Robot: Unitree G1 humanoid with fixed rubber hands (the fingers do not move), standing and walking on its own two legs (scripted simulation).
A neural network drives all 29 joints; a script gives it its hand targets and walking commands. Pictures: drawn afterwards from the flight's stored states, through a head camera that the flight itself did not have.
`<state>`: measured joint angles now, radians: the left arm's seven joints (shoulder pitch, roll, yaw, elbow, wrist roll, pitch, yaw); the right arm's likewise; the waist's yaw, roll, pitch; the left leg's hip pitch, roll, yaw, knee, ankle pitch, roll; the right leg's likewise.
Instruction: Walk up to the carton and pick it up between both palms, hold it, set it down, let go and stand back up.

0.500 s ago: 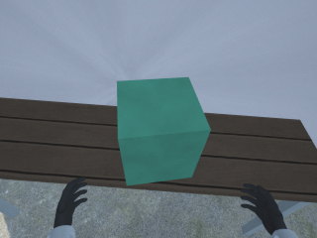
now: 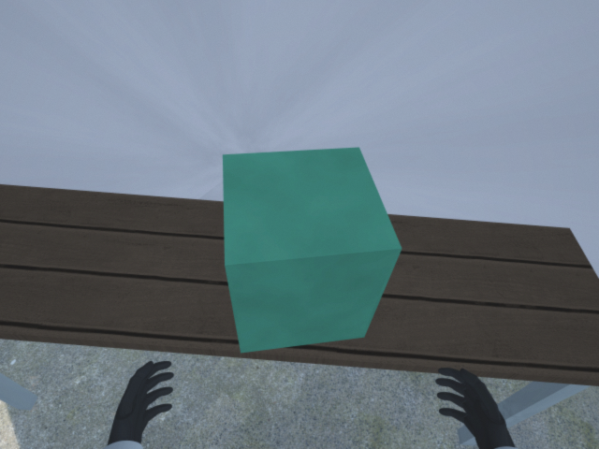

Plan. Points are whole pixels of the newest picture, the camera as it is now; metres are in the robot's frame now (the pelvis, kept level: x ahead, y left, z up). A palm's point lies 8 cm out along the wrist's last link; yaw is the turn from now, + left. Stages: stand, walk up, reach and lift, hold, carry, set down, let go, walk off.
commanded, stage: set down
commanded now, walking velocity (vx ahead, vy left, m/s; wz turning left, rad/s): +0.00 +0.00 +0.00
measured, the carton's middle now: (298, 252) +0.42 +0.03 +0.01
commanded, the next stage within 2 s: let go in 0.66 s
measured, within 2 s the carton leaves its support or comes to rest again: neither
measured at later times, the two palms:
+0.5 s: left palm (121, 443) +0.15 +0.23 -0.07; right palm out of the picture +0.17 -0.22 -0.08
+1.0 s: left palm (124, 439) +0.16 +0.23 -0.07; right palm out of the picture +0.16 -0.22 -0.08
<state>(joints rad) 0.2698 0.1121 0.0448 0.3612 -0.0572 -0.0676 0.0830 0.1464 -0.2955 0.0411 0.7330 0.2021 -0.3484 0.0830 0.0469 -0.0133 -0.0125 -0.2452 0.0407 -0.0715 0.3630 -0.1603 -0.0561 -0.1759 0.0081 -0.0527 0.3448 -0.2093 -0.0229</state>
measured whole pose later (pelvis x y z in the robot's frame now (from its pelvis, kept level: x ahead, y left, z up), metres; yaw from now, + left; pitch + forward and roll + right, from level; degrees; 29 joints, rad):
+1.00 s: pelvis +0.01 +0.00 +0.00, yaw +0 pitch +0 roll -1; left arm 0.25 0.18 0.05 0.38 -0.02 0.12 0.00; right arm 0.15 -0.22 0.04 0.80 0.03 -0.28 -0.02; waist 0.03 -0.02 0.05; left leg -0.20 0.03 -0.07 0.36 -0.17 -0.05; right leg -0.12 0.00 -0.05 0.33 -0.21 -0.01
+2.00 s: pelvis -0.01 +0.02 +0.00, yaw +0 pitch -4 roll -2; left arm 0.26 0.30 0.05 0.79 0.01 -0.03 0.00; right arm 0.18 -0.26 0.04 0.84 -0.02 -0.05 -0.02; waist 0.03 -0.02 0.01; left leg -0.20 0.03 -0.07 0.47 -0.21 -0.03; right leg -0.10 0.00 -0.05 0.39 -0.23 0.00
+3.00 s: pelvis -0.02 +0.02 +0.00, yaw +0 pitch -5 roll -2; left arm 0.26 0.30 0.05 0.89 0.01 -0.03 0.00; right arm 0.18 -0.27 0.04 0.93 -0.02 -0.04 -0.02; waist 0.03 0.00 0.04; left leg -0.20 0.03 -0.07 0.47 -0.20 -0.03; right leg -0.10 0.00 -0.05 0.39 -0.22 0.00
